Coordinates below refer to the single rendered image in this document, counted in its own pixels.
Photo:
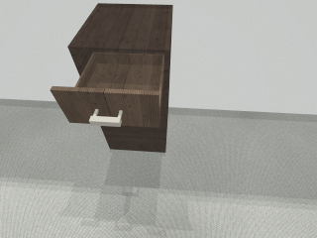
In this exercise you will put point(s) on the handle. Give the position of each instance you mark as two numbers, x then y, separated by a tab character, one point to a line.
105	120

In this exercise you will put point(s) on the cabinet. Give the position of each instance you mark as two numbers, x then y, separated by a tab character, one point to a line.
129	29

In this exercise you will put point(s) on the drawer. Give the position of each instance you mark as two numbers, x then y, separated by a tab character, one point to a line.
111	82

